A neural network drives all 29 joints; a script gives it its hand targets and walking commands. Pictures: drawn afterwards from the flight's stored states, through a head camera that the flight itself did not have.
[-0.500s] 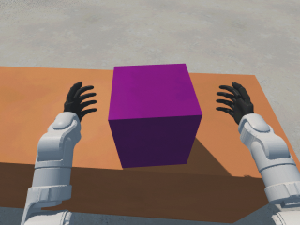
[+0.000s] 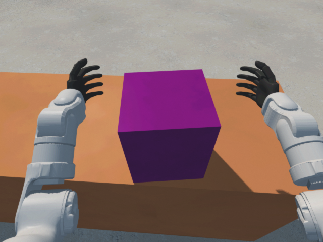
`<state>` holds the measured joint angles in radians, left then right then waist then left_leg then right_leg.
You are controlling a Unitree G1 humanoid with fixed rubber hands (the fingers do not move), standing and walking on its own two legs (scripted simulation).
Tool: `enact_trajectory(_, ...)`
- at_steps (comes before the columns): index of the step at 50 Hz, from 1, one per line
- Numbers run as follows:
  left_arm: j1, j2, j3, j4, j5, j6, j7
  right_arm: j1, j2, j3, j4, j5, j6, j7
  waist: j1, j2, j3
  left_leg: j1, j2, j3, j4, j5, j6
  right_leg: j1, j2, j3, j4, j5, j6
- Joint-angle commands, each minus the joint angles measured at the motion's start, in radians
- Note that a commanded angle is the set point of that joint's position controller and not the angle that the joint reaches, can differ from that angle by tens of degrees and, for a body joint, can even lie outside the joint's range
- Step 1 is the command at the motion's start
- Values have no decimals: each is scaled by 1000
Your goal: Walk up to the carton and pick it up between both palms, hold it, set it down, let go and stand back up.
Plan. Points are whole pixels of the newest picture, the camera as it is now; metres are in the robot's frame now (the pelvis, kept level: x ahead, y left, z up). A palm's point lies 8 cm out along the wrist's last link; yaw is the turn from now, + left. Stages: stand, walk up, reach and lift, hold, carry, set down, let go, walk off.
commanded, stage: reach and lift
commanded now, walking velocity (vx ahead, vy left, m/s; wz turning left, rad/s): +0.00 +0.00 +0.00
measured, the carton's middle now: (166, 128) +0.43 +0.03 +0.04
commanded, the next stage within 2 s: none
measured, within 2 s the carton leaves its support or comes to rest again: neither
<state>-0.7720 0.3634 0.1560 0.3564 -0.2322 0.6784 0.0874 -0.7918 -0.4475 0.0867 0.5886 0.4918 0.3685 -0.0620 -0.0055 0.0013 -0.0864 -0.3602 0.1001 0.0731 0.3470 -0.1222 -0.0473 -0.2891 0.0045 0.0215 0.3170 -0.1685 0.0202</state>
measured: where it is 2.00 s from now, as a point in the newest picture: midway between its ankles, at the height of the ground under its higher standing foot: outside the picture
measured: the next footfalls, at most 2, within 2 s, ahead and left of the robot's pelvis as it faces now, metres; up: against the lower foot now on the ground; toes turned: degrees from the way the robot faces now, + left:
none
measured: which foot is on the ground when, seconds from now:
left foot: down 0.00-1.00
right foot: down 0.00-1.00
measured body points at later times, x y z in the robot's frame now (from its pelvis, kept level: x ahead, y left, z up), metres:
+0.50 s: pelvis +0.00 +0.00 +0.00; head +0.04 +0.01 +0.45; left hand +0.41 +0.23 +0.09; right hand +0.43 -0.18 +0.08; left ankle +0.02 +0.15 -0.75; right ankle -0.01 -0.13 -0.75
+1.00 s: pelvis +0.00 -0.01 -0.01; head +0.04 +0.00 +0.44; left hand +0.42 +0.19 +0.07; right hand +0.43 -0.17 +0.07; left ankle +0.02 +0.15 -0.75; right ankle -0.01 -0.13 -0.75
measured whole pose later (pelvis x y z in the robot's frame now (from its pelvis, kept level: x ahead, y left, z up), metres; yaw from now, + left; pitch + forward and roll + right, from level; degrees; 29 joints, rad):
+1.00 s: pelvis +0.00 -0.01 -0.01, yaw +1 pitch +14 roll -1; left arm -0.78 0.19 0.04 1.06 -0.18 -0.10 0.08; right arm -0.78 -0.25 0.10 1.08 0.37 -0.10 -0.09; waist 0.03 0.00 -0.18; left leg -0.54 0.11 0.04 0.45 -0.15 -0.06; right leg -0.47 0.01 0.00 0.44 -0.21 0.01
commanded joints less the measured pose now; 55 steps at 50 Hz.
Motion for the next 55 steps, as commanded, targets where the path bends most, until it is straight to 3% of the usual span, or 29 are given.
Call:
enact_trajectory(1,-524,227,42,-131,-3,-78,-1,-604,-238,-84,-186,8,-55,-3,-4,3,-626,466,-97,-32,72,326,26,67,69,-33,9,477,51)
enact_trajectory(7,-512,201,44,-63,18,-125,-23,-569,-202,-73,-114,-12,-78,-11,6,26,-641,471,-103,-27,77,387,11,117,69,-34,11,567,58)
enact_trajectory(8,-495,185,38,-24,17,-139,-30,-545,-169,-59,-89,-21,-85,-11,2,3,-625,443,-101,-28,75,383,15,143,70,-41,11,572,57)
enact_trajectory(10,-420,177,51,-2,39,-171,-45,-491,-144,-52,-81,-34,-104,-20,14,-7,-591,435,-111,-16,65,365,20,156,64,-26,11,566,64)
enact_trajectory(13,-383,143,49,90,69,-245,-66,-434,-85,-50,-22,-77,-142,-25,15,-26,-509,386,-114,-10,41,310,25,158,60,-32,0,497,70)
enact_trajectory(15,-387,143,51,100,79,-311,-65,-437,-71,-70,-45,-110,-183,-27,9,-25,-527,382,-113,-12,45,320,15,163,59,-38,11,505,72)
enact_trajectory(17,-395,113,25,96,69,-384,-67,-424,-41,-98,-52,-146,-238,-34,6,12,-573,421,-111,-8,55,352,4,122,61,-44,-4,472,62)
enact_trajectory(18,-425,106,11,21,68,-421,-59,-434,-42,-104,-92,-152,-267,-35,17,40,-617,453,-114,-8,70,395,-13,125,68,-56,2,472,54)
enact_trajectory(19,-468,130,19,0,67,-453,-47,-467,-65,-143,-104,-177,-293,-33,3,62,-669,480,-106,-17,86,434,-27,102,73,-64,5,476,47)
enact_trajectory(22,-491,105,-20,-49,52,-500,-10,-484,-98,-162,-124,-173,-354,-30,13,93,-734,539,-97,-19,128,486,-64,4,89,-84,5,416,33)
enact_trajectory(24,-474,103,-27,-31,58,-500,-5,-494,-88,-148,-129,-168,-368,-30,29,73,-751,551,-95,-26,150,537,-55,10,102,-91,21,455,32)
enact_trajectory(25,-480,84,-27,-21,54,-497,-7,-494,-85,-145,-114,-179,-369,-31,27,62,-747,528,-98,-22,150,500,-48,11,95,-84,21,434,33)
enact_trajectory(27,-439,67,-36,113,55,-508,-17,-473,-59,-128,-37,-188,-374,-34,26,14,-674,450,-96,-15,128,390,-24,0,83,-74,23,378,44)
enact_trajectory(30,-424,45,-61,268,49,-575,-39,-480,0,-107,41,-196,-388,-35,30,-12,-623,377,-91,-13,109,292,6,1,61,-54,27,313,43)
enact_trajectory(32,-461,58,-65,298,41,-648,-30,-493,-9,-118,71,-207,-418,-38,22,-24,-684,361,-98,-5,106,300,-5,-5,58,-53,44,350,49)
enact_trajectory(33,-494,59,-63,324,40,-679,-23,-514,-17,-123,115,-202,-432,-36,16,13,-726,375,-92,-9,124,337,-16,-28,61,-65,53,356,43)
enact_trajectory(34,-491,51,-60,347,36,-702,-19,-517,-18,-107,142,-196,-448,-34,36,21,-725,376,-90,-7,141,353,-17,-27,59,-61,61,353,37)
enact_trajectory(36,-522,60,-74,385,35,-732,-19,-545,-28,-102,176,-179,-461,-33,17,6,-730,361,-90,-13,148,359,-16,-37,57,-65,76,371,38)
enact_trajectory(38,-488,41,-70,417,36,-758,-13,-517,-9,-70,238,-161,-480,-34,29,19,-738,369,-88,-15,160,381,-18,-43,55,-61,76,393,47)
enact_trajectory(39,-514,26,-90,436,36,-772,-14,-533,-6,-75,271,-152,-485,-33,18,28,-710,367,-86,-15,166,369,-22,-71,55,-63,76,364,45)
enact_trajectory(41,-510,36,-89,487,38,-781,-18,-543,-6,-51,290,-140,-488,-31,24,-6,-690,354,-85,-27,167,357,-14,-63,57,-59,76,350,41)
enact_trajectory(45,-516,4,-105,486,37,-821,-7,-538,20,-26,315,-113,-511,-21,37,10,-706,356,-89,-30,177,381,-21,-91,59,-60,87,371,43)
enact_trajectory(47,-497,-8,-100,487,43,-832,-7,-532,33,-11,286,-112,-519,-22,35,-12,-706,331,-91,-24,175,381,-18,-79,58,-58,82,391,49)
enact_trajectory(49,-493,-6,-84,502,66,-844,-11,-524,74,-7,277,-114,-521,-27,63,-20,-677,279,-96,-15,165,355,-3,-50,49,-40,86,404,57)
enact_trajectory(50,-504,0,-78,516,67,-846,-10,-542,55,-23,259,-128,-524,-32,47,-19,-671,258,-100,0,158,323,-4,-45,48,-41,90,378,53)
enact_trajectory(53,-524,-28,-87,478,63,-866,8,-538,73,-33,240,-139,-537,-38,48,12,-749,261,-97,-4,163,341,-9,-57,48,-35,98,408,48)
enact_trajectory(55,-534,-25,-73,476,70,-863,11,-564,84,-47,215,-147,-530,-42,42,-7,-774,260,-95,-7,174,355,-9,-39,53,-40,101,427,50)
